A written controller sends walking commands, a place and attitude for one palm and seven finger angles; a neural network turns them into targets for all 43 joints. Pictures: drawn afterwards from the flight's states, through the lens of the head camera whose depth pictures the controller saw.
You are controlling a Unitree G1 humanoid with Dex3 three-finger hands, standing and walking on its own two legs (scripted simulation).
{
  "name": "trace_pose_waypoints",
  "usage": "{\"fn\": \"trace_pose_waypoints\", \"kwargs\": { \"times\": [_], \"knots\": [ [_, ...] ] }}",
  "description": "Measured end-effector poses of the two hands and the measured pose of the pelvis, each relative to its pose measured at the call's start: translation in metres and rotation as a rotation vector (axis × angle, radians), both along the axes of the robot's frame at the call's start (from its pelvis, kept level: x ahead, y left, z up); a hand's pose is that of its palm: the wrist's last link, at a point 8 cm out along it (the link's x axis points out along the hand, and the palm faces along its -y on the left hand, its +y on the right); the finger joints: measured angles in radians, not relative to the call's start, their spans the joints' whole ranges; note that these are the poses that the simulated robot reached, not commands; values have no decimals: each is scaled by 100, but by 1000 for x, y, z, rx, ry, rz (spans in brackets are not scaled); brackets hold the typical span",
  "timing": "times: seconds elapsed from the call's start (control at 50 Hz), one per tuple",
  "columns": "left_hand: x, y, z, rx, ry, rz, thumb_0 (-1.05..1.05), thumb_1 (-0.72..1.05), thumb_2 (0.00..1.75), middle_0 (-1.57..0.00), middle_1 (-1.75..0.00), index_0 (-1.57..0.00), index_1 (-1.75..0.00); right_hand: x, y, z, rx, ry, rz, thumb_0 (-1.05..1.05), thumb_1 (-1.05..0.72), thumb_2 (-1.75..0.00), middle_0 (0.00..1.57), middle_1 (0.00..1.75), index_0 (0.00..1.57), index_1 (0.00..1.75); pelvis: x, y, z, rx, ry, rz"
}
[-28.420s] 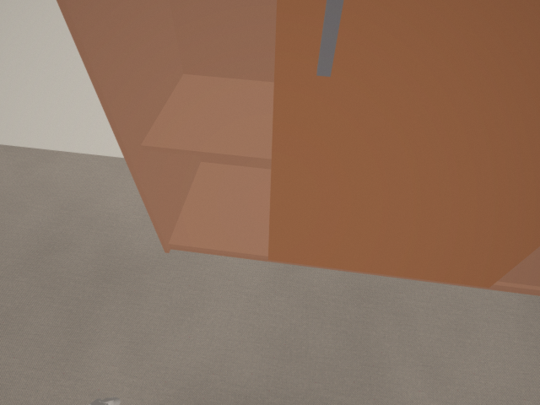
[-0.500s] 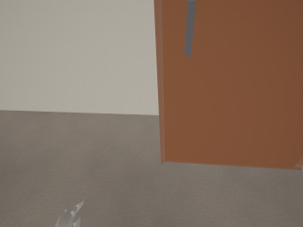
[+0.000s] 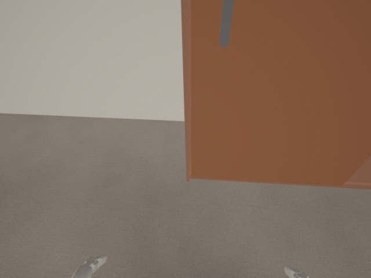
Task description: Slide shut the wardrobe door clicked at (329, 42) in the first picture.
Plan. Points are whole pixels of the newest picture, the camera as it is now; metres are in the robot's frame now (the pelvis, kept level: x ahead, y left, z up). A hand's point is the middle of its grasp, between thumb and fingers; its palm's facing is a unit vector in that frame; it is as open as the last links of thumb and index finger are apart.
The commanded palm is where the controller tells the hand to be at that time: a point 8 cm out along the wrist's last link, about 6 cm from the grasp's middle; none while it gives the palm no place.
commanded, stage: let the arm hang, fingers relaxed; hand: right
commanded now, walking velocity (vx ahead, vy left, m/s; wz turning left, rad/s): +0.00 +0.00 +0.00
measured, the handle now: (226, 7) +0.77 -0.05 +0.25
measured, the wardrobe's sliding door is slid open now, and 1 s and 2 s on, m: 0.01 0.01 0.01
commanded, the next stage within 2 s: look to check the result in 0.86 s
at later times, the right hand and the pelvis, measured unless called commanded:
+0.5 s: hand out of the picture +0.05 -0.27 -0.14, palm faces +0.01 +0.93 -0.36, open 7.4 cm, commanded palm none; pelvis +0.01 -0.01 +0.02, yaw -2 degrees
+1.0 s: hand out of the picture +0.13 -0.23 -0.13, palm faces -0.03 +0.95 -0.31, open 7.4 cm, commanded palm none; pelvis +0.05 +0.00 +0.03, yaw -1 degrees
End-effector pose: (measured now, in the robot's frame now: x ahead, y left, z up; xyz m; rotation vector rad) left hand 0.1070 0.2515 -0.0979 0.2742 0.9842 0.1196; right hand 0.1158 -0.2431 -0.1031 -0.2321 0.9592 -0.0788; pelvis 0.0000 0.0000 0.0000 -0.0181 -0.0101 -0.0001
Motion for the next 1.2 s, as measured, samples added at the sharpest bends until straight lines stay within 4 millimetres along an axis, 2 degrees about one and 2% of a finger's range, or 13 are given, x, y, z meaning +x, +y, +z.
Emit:
{"fn": "trace_pose_waypoints", "kwargs": {
  "times": [0.04, 0.06, 0.14, 0.2, 0.28, 0.38, 0.5, 0.66, 0.8, 0.94, 1.2],
  "knots": [
    [-14, 7, -3, 9, 60, 28, 1, 91, 89, -20, -30, -21, -30, -34, 20, -23, 54, 138, -3, 1, -90, -90, 20, 30, 20, 30, -3, 2, 1, 14, -8, -8],
    [-22, 9, -3, 14, 95, 39, 1, 91, 89, -20, -30, -21, -30, -49, 23, -28, 64, 188, -30, 1, -92, -89, 20, 30, 20, 30, -4, 2, 3, 23, -8, -20],
    [-57, 13, -8, 33, 240, 70, 1, 91, 89, -20, -30, -20, -30, -89, 9, -34, 49, 320, -84, 0, -97, -89, 21, 30, 21, 30, -3, 1, 7, 44, -3, -34],
    [-79, 10, -10, 37, 325, 89, 1, 91, 89, -20, -30, -20, -30, -106, -6, -32, 25, 382, -113, 0, -96, -89, 21, 30, 21, 30, -2, -3, 11, 48, -3, -34],
    [-94, 5, -13, 23, 398, 92, 1, 91, 89, -20, -30, -20, -30, -113, -29, -21, -26, 413, -146, 0, -93, -89, 21, 30, 21, 30, 1, -7, 16, 45, 3, -36],
    [-85, 5, -17, 6, 400, 89, 1, 91, 89, -20, -30, -20, -30, -106, -53, -6, -97, 401, -167, 0, -92, -90, 20, 30, 20, 30, 4, -8, 19, 36, 2, -36],
    [-50, 11, -16, 2, 317, 83, 1, 91, 89, -20, -30, -21, -30, -75, -66, 6, -142, 347, -152, 0, -91, -90, 20, 30, 20, 30, 11, -8, 22, 29, -6, -28],
    [-2, 25, -4, 27, 219, 61, 0, 91, 89, -20, -30, -20, -30, -22, -56, 12, -126, 242, -107, 0, -90, -90, 20, 30, 20, 30, 22, -6, 25, 22, -9, -24],
    [20, 36, 5, 49, 189, 56, 0, 91, 89, -20, -30, -20, -30, 6, -42, 11, -99, 206, -73, 0, -90, -90, 20, 30, 20, 30, 32, -2, 27, 19, -5, -20],
    [23, 42, 7, 61, 220, 56, 0, 91, 89, -20, -30, -20, -30, 14, -35, 8, -90, 227, -69, 0, -90, -90, 20, 30, 20, 30, 41, 3, 28, 18, 2, -20],
    [22, 42, 0, 45, 280, 61, 0, 91, 89, -20, -30, -20, -30, 5, -32, 6, -103, 298, -97, 0, -90, -90, 20, 30, 20, 30, 57, 10, 29, 17, 4, -19]
  ]
}}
